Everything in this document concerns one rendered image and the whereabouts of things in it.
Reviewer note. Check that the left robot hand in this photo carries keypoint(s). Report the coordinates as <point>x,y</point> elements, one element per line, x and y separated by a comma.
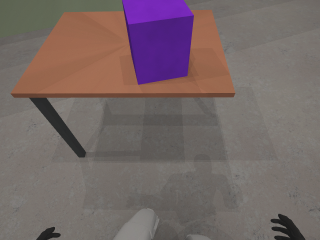
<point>48,234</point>

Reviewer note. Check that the table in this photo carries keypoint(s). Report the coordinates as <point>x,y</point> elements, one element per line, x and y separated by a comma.
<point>88,55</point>

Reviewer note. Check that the carton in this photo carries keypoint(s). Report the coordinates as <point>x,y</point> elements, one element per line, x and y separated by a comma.
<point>160,34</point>

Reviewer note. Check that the robot left thigh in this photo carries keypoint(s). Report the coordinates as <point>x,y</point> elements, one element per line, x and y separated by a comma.
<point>142,226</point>

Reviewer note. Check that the right robot hand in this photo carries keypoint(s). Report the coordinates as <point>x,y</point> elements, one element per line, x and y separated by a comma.
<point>291,230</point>

